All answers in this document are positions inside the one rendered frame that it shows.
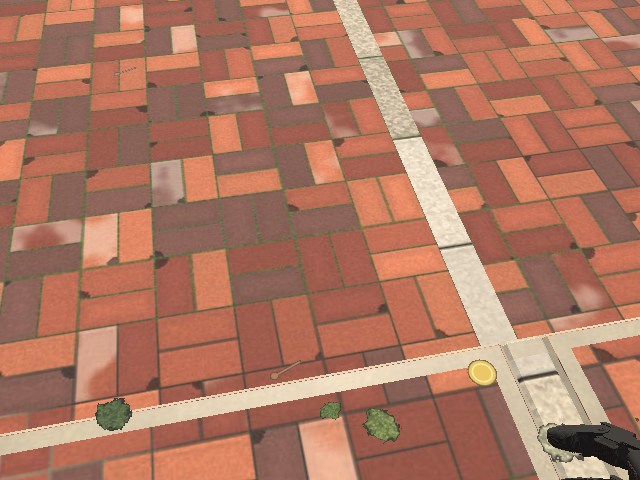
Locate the robot right hand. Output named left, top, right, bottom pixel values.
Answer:
left=547, top=422, right=640, bottom=480

